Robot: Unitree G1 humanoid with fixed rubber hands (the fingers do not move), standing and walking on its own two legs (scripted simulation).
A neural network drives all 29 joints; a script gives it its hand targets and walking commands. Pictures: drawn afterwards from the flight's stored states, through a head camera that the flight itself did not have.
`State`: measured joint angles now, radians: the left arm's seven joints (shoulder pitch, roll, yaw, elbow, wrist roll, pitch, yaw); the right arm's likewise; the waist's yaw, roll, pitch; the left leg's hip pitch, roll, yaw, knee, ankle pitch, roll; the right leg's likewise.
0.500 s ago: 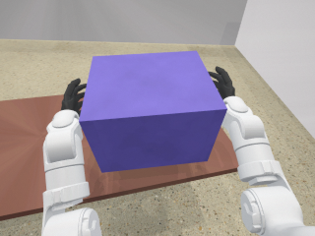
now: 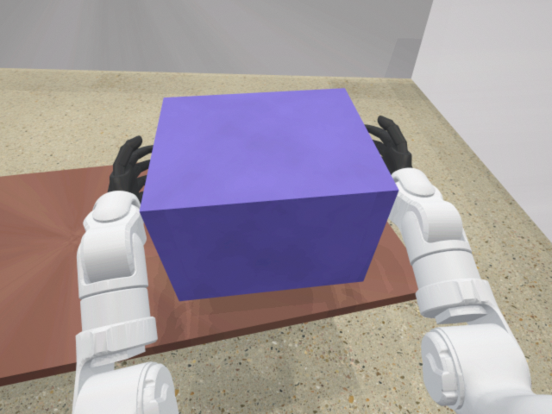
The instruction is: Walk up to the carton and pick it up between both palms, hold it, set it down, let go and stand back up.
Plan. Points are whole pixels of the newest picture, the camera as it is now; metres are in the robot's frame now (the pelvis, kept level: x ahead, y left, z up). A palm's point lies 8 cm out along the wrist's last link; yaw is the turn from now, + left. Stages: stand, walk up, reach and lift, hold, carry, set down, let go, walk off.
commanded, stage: hold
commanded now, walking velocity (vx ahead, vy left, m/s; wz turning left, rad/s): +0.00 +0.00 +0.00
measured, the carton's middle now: (265, 190) +0.38 +0.00 +0.17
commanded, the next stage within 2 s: none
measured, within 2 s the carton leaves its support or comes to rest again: neither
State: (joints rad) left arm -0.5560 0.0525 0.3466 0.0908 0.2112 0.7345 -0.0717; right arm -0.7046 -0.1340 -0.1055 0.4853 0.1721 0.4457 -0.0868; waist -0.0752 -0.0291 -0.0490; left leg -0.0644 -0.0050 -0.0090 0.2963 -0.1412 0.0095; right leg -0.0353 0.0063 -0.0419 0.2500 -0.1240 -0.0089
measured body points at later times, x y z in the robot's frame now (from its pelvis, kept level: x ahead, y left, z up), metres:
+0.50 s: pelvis +0.00 +0.00 +0.00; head -0.05 +0.02 +0.45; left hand +0.37 +0.19 +0.19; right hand +0.38 -0.18 +0.21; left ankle +0.02 +0.11 -0.75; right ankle +0.01 -0.11 -0.75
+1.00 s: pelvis +0.00 +0.00 +0.00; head -0.05 +0.02 +0.45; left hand +0.37 +0.19 +0.19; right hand +0.38 -0.18 +0.21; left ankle +0.02 +0.11 -0.75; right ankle +0.01 -0.11 -0.75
